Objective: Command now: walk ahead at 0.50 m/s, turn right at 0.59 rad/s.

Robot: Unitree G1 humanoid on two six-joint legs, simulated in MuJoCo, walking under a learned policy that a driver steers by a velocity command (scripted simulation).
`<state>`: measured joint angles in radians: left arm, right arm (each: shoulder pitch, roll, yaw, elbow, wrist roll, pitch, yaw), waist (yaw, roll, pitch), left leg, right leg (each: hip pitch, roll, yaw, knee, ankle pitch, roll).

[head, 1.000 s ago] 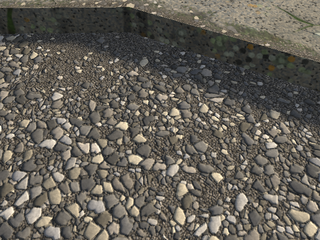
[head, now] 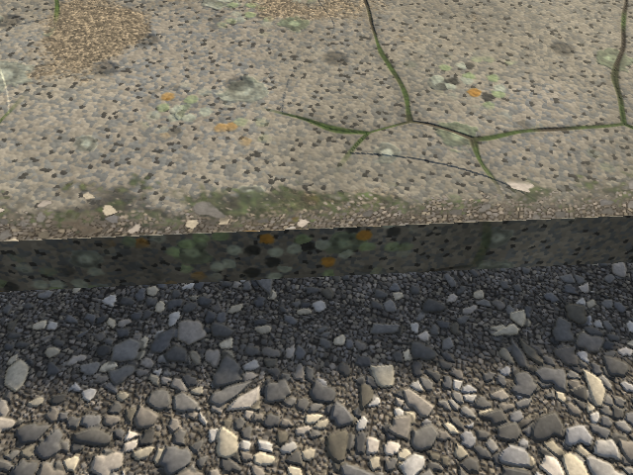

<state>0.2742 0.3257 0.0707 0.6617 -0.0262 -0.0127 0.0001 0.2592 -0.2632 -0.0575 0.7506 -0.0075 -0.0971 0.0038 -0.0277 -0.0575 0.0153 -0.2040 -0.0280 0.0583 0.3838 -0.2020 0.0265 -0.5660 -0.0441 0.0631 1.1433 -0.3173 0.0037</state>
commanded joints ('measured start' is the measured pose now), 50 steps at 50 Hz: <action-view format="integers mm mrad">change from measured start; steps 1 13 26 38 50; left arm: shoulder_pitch -46 -227 38 106 -7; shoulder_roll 29 49 127 141 25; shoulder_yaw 7 14 29 27 -28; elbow -101 -177 -37 80 105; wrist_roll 4 8 52 49 75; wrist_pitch -7 -18 -38 -48 -25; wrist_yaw -6 -62 -19 -8 -36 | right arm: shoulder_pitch -16 46 19 -83 118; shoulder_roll -144 -257 -91 -136 -119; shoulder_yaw -37 -64 17 2 0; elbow -32 47 -39 -57 97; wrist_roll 2 37 -62 -31 0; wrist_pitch -17 32 74 31 -3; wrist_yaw -3 -17 20 24 10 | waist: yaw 1 -6 -17 15 22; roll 147 152 20 -12 153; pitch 15 16 -51 10 1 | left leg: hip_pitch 112 294 -311 -101 180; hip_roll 287 301 129 51 230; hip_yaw -208 95 -46 -28 -200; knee -218 -40 644 111 -204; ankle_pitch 174 754 -55 31 381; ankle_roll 168 82 -90 6 145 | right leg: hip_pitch -180 21 297 463 -25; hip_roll -68 40 -53 -106 -1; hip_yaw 36 -149 168 217 -38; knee -66 -513 -889 -771 -129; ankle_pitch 74 161 557 451 94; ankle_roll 17 -90 -264 -165 -27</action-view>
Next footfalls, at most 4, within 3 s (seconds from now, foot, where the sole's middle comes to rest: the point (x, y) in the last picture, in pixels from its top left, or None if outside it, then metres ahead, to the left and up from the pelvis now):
0.30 right None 0.32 -0.17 -0.78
0.78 left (339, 417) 0.62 -0.06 -0.78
1.26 right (447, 347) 0.79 -0.33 -0.78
1.68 left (372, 348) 0.79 -0.15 -0.78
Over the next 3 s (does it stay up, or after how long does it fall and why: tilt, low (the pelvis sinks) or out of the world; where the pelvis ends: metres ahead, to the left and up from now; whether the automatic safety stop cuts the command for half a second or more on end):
stays up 0.74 -0.22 -0.01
